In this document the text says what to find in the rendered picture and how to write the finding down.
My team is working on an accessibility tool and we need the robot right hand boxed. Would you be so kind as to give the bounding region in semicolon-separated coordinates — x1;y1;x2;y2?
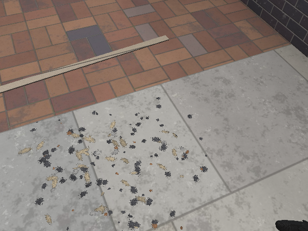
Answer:
275;219;308;231

